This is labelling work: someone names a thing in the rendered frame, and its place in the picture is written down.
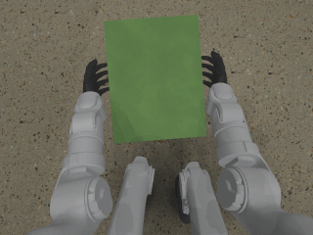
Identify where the robot right forearm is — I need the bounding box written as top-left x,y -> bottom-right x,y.
205,82 -> 282,199

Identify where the robot right thigh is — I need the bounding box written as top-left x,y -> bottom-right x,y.
179,166 -> 228,235

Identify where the robot left upper arm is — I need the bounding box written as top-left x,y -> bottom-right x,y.
26,175 -> 113,235

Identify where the robot left shin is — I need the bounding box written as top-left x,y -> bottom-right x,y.
123,156 -> 149,177

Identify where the robot left forearm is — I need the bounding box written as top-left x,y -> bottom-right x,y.
50,91 -> 107,214

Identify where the left robot hand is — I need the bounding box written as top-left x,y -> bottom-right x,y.
82,59 -> 110,96

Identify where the carton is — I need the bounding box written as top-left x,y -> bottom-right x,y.
104,15 -> 207,144

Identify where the right robot hand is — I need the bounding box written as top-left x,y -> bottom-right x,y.
201,51 -> 228,88

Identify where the robot right upper arm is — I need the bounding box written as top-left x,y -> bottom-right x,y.
216,165 -> 313,235

